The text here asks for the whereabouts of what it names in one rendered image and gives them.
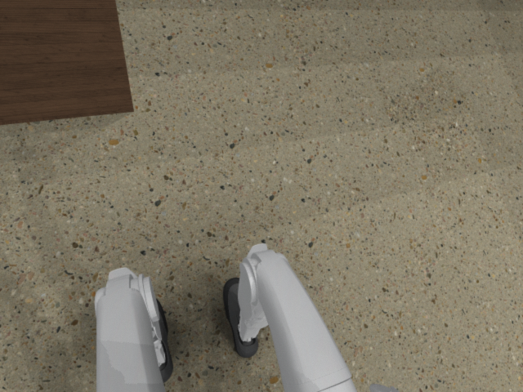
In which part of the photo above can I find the cabinet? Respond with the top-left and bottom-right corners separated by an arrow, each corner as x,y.
0,0 -> 134,125

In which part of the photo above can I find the robot left thigh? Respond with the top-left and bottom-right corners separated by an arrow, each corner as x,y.
96,274 -> 166,392

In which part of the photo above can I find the left robot foot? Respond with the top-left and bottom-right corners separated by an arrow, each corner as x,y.
156,299 -> 173,383

